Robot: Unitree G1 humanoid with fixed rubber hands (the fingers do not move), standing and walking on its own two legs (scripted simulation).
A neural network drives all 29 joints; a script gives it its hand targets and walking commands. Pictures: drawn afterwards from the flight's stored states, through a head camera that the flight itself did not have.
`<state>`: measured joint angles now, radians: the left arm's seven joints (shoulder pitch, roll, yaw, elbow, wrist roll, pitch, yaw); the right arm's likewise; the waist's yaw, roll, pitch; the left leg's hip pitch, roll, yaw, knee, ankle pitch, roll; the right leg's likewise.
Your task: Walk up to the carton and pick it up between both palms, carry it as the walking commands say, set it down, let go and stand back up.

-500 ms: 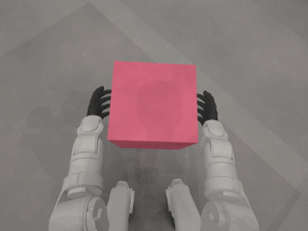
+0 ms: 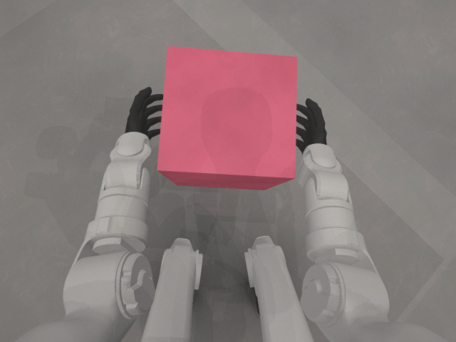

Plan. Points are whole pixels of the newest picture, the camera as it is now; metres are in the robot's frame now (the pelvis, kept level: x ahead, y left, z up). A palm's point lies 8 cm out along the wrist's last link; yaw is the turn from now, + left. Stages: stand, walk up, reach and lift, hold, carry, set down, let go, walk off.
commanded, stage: set down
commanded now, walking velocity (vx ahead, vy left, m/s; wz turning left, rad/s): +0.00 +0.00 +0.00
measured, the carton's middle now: (226, 133) +0.49 -0.01 -0.15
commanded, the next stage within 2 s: none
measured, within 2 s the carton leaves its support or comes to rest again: neither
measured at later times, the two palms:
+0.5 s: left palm (151, 136) +0.49 +0.15 -0.16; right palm (296, 146) +0.47 -0.15 -0.16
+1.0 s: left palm (159, 140) +0.51 +0.15 -0.25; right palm (285, 148) +0.49 -0.15 -0.25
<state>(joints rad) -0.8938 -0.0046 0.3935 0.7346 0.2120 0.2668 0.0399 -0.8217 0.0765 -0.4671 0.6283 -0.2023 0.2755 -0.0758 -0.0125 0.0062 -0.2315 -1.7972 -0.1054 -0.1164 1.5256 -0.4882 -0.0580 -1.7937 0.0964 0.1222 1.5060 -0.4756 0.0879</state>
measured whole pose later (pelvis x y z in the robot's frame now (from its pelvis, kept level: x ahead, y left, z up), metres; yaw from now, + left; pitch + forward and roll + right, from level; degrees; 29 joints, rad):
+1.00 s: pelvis -0.03 +0.00 -0.13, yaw +0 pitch +48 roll -2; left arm -1.27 0.14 0.35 0.85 0.15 0.27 0.07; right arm -1.17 -0.04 -0.49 0.70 -0.15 0.27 -0.11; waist -0.02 0.00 0.00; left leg -2.23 -0.16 -0.12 1.94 -0.53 -0.09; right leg -2.22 0.14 0.12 1.92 -0.53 0.13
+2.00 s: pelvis -0.02 +0.00 -0.18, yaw -1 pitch +40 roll -2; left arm -1.41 0.25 0.24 1.03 0.03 0.19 0.10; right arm -1.31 -0.13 -0.38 0.88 -0.03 0.20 -0.16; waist -0.02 0.00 0.25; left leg -2.25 -0.12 -0.09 2.16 -0.60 -0.08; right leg -2.24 0.13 0.09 2.14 -0.59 0.12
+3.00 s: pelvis -0.02 +0.00 -0.19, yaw -1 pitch +37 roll -1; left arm -1.45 0.28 0.22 1.10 0.02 0.15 0.06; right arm -1.37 -0.18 -0.36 0.99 -0.02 0.15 -0.10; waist -0.02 -0.02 0.34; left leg -2.24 -0.08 -0.07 2.22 -0.62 -0.06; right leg -2.23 0.10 0.07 2.20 -0.61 0.10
